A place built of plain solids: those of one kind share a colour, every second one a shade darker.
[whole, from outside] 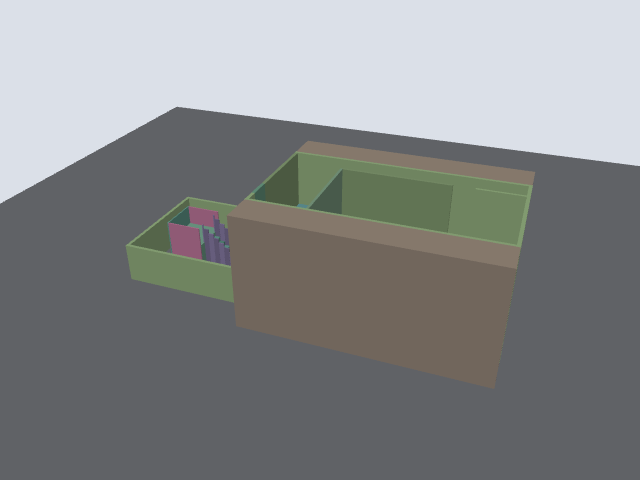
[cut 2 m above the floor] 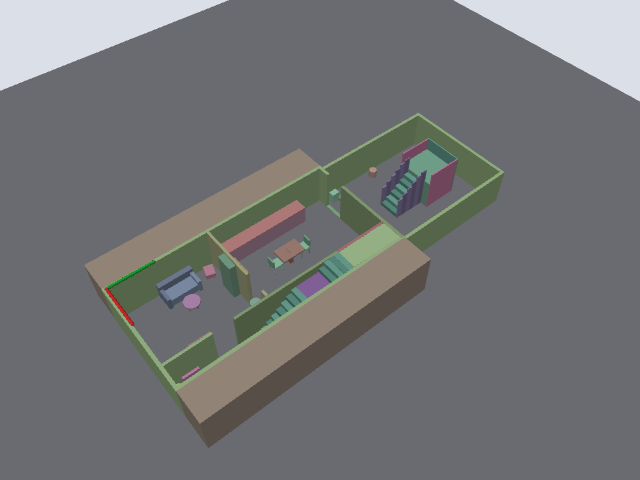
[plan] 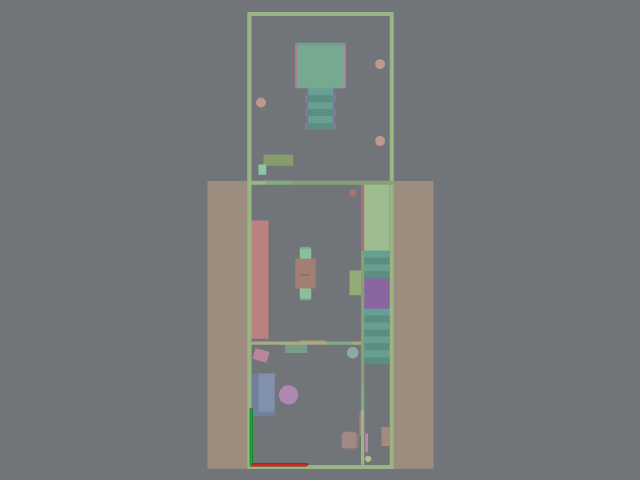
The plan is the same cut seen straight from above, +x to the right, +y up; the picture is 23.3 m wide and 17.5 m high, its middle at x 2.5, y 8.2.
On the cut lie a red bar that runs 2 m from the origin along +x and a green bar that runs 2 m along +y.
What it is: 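A terraced town house, two up and two down, 5.0 m between the party walls, 10.2 m deep; a hall 0.93 m wide; a stair of 13 risers of 199 mm on goings of 253 mm, 0.93 m wide, straight between the party wall and the hall's partition, arriving straight on the upper floor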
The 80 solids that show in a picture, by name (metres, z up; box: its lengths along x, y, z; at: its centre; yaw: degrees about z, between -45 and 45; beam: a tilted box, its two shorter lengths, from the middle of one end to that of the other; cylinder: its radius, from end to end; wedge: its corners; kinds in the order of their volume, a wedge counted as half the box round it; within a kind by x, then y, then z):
{
 "neighbour_1": {"box": [1.46, 10.49, 5.23], "at": [-0.87, 5.11, 2.57]},
 "neighbour_2": {"box": [1.46, 10.49, 5.23], "at": [5.91, 5.11, 2.57]},
 "wall_1": {"box": [0.15, 10.51, 5.23], "at": [-0.07, 5.11, 2.57]},
 "wall_2": {"box": [0.15, 6.3, 1.85], "at": [-0.07, 13.36, 0.88]},
 "wall_3": {"box": [0.67, 0.15, 5.23], "at": [0.19, 10.29, 2.57]},
 "wall_4": {"box": [5.34, 0.15, 5.23], "at": [2.52, -0.07, 2.57]},
 "wall_5": {"box": [5.34, 0.15, 1.85], "at": [2.52, 16.44, 0.88]},
 "wall_6": {"box": [3.74, 0.15, 5.23], "at": [3.32, 10.29, 2.57]},
 "wall_7": {"box": [0.12, 2.0, 5.23], "at": [4.05, 1.0, 2.57]},
 "wall_8": {"box": [0.12, 4.89, 5.23], "at": [4.05, 5.37, 2.57]},
 "wall_9": {"box": [0.15, 10.51, 5.23], "at": [5.11, 5.11, 2.57]},
 "wall_10": {"box": [0.15, 6.3, 1.85], "at": [5.11, 13.36, 0.88]},
 "under_landing_1": {"box": [0.93, 2.4, 2.53], "at": [4.58, 9.01, 1.22]},
 "tread_1": {"box": [0.93, 0.25, 0.25], "at": [2.52, 12.34, 0.07]},
 "tread_2": {"box": [0.93, 0.25, 0.45], "at": [2.52, 12.59, 0.17]},
 "tread_3": {"box": [0.93, 0.25, 0.65], "at": [2.52, 12.85, 0.27]},
 "tread_4": {"box": [0.93, 0.25, 0.84], "at": [2.52, 13.1, 0.37]},
 "tread_5": {"box": [0.93, 0.25, 1.04], "at": [2.52, 13.35, 0.47]},
 "tread_6": {"box": [0.93, 0.25, 1.24], "at": [2.52, 13.61, 0.57]},
 "tread_7": {"box": [0.93, 0.25, 0.25], "at": [4.58, 3.8, 0.07]},
 "tread_8": {"box": [0.93, 0.25, 0.45], "at": [4.58, 4.05, 0.17]},
 "tread_9": {"box": [0.93, 0.25, 0.65], "at": [4.58, 4.3, 0.27]},
 "tread_10": {"box": [0.93, 0.25, 0.84], "at": [4.58, 4.56, 0.37]},
 "tread_11": {"box": [0.93, 0.25, 1.04], "at": [4.58, 4.81, 0.47]},
 "tread_12": {"box": [0.93, 0.25, 1.24], "at": [4.58, 5.06, 0.57]},
 "tread_13": {"box": [0.93, 0.25, 1.44], "at": [4.58, 5.32, 0.67]},
 "tread_14": {"box": [0.93, 0.25, 1.64], "at": [4.58, 5.57, 0.77]},
 "tread_15": {"box": [0.93, 0.25, 1.84], "at": [4.58, 6.93, 0.87]},
 "tread_16": {"box": [0.93, 0.25, 2.04], "at": [4.58, 7.18, 0.97]},
 "tread_17": {"box": [0.93, 0.25, 2.23], "at": [4.58, 7.43, 1.07]},
 "tread_18": {"box": [0.93, 0.25, 2.43], "at": [4.58, 7.69, 1.17]},
 "plat_1": {"box": [1.73, 1.6, 1.44], "at": [2.52, 14.53, 0.67]},
 "kitchen_run_units_1": {"box": [0.6, 4.31, 0.91], "at": [0.3, 6.76, 0.41]},
 "half_landing_1": {"box": [0.93, 1.1, 1.64], "at": [4.58, 6.25, 0.77]},
 "bedroom_front_wall_1": {"box": [4.05, 0.12, 2.7], "at": [2.03, 7.75, 3.83]},
 "kitchen_wall_1": {"box": [2.74, 0.12, 2.53], "at": [1.37, 4.44, 1.22]},
 "sofa_1": {"box": [0.24, 1.56, 0.83], "at": [0.14, 2.56, 0.36]},
 "sofa_2": {"box": [0.86, 0.16, 0.65], "at": [0.45, 1.86, 0.28]},
 "sofa_3": {"box": [0.86, 0.16, 0.65], "at": [0.45, 3.26, 0.28]},
 "sofa_4": {"box": [0.65, 1.24, 0.37], "at": [0.53, 2.56, 0.24]},
 "partition_low_beyond_1": {"box": [0.12, 2.4, 2.53], "at": [4.05, 9.01, 1.22]},
 "shelf_1": {"box": [0.8, 0.3, 1.95], "at": [1.64, 4.23, 0.93]},
 "guard_ground_1": {"box": [0.06, 1.6, 2.34], "at": [1.63, 14.53, 1.12]},
 "guard_ground_2": {"box": [0.06, 1.6, 2.34], "at": [3.41, 14.53, 1.12]},
 "back_wall_over_door_1": {"box": [0.95, 0.15, 2.74], "at": [0.99, 10.29, 3.81]},
 "dresser_1": {"box": [0.42, 0.9, 0.92], "at": [3.78, 6.64, 0.41]},
 "piece_1": {"box": [0.06, 0.25, 1.15], "at": [2.01, 12.34, 0.52]},
 "piece_2": {"box": [0.06, 0.25, 1.35], "at": [2.01, 12.59, 0.62]},
 "piece_3": {"box": [0.06, 0.25, 1.55], "at": [2.01, 12.85, 0.72]},
 "piece_4": {"box": [0.06, 0.25, 1.74], "at": [2.01, 13.1, 0.82]},
 "piece_5": {"box": [0.06, 0.25, 1.94], "at": [2.01, 13.35, 0.92]},
 "piece_6": {"box": [0.06, 0.25, 2.14], "at": [2.01, 13.61, 1.02]},
 "piece_7": {"box": [0.06, 0.25, 1.15], "at": [3.03, 12.34, 0.52]},
 "piece_8": {"box": [0.06, 0.25, 1.35], "at": [3.03, 12.59, 0.62]},
 "piece_9": {"box": [0.06, 0.25, 1.55], "at": [3.03, 12.85, 0.72]},
 "piece_10": {"box": [0.06, 0.25, 1.74], "at": [3.03, 13.1, 0.82]},
 "piece_11": {"box": [0.06, 0.25, 1.94], "at": [3.03, 13.35, 0.92]},
 "piece_12": {"box": [0.06, 0.25, 2.14], "at": [3.03, 13.61, 1.02]},
 "guard_far_ground_1": {"box": [1.85, 0.06, 2.34], "at": [2.52, 15.36, 1.12]},
 "plant_pot_1": {"cylinder": 0.18, "from": [0.35, 13.21, 0.0], "to": [0.35, 13.21, 0.38]},
 "plant_pot_2": {"cylinder": 0.18, "from": [4.69, 11.81, 0.0], "to": [4.69, 11.81, 0.38]},
 "plant_pot_3": {"cylinder": 0.18, "from": [4.69, 14.61, 0.0], "to": [4.69, 14.61, 0.38]},
 "kitchen_run_worktop_1": {"box": [0.62, 4.31, 0.04], "at": [0.31, 6.76, 0.88]},
 "shoe_rack_1": {"box": [0.3, 0.7, 0.5], "at": [4.89, 1.04, 0.2]},
 "yard_step_1": {"box": [1.09, 0.41, 0.2], "at": [0.99, 11.11, 0.05]},
 "box_cardboard_1": {"box": [0.53, 0.41, 0.28], "at": [0.35, 3.99, 0.09], "yaw": -16.6},
 "meeting_table_1": {"box": [0.75, 1.1, 0.07], "at": [1.97, 6.98, 0.7]},
 "bin_recycle_1": {"box": [0.28, 0.38, 0.55], "at": [0.4, 10.76, 0.23]},
 "radiator_1": {"box": [0.1, 0.7, 0.6], "at": [4.2, 0.8, 0.42]},
 "floor_lamp_1": {"cylinder": 0.21, "from": [3.69, 4.09, 1.25], "to": [3.69, 4.09, 1.55]},
 "side_chair_1": {"box": [0.38, 0.08, 0.38], "at": [1.97, 6.04, 0.65]},
 "side_chair_2": {"box": [0.42, 0.42, 0.04], "at": [1.97, 6.28, 0.43]},
 "side_chair_3": {"box": [0.42, 0.42, 0.04], "at": [1.97, 7.68, 0.43]},
 "side_chair_4": {"box": [0.38, 0.08, 0.38], "at": [1.97, 7.92, 0.65]},
 "armchair_shell_1": {"box": [0.54, 0.55, 0.1], "at": [3.56, 0.88, 0.4]},
 "threshold_1": {"box": [0.93, 0.16, 0.08], "at": [0.99, 10.29, -0.01]},
 "threshold_2": {"box": [0.96, 0.13, 0.07], "at": [3.21, 4.44, -0.01]},
 "threshold_3": {"box": [0.13, 0.92, 0.07], "at": [4.05, 2.46, -0.01]},
 "coffee_table_1": {"cylinder": 0.35, "from": [1.35, 2.56, 0.33], "to": [1.35, 2.56, 0.4]},
 "bin_waste_1": {"cylinder": 0.14, "from": [3.69, 9.91, 0.0], "to": [3.69, 9.91, 0.31]}
}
